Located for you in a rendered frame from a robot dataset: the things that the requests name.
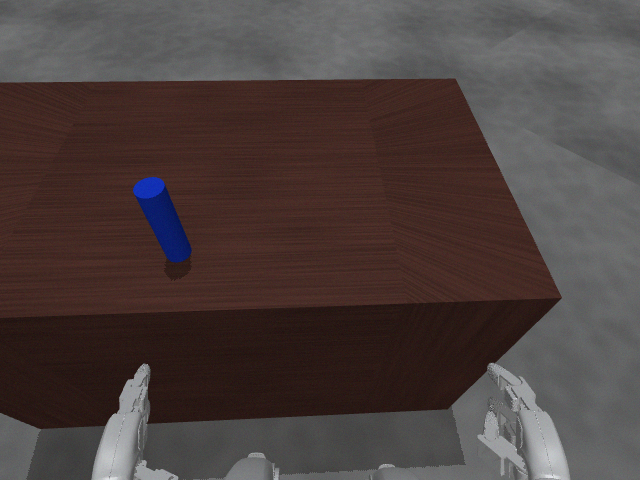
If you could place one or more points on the left robot hand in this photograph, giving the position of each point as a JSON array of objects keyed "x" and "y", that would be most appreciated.
[{"x": 120, "y": 452}]

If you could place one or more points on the right robot hand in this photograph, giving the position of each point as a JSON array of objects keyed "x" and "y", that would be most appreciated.
[{"x": 531, "y": 448}]

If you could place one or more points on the can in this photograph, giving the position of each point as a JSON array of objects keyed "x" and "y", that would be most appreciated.
[{"x": 154, "y": 199}]

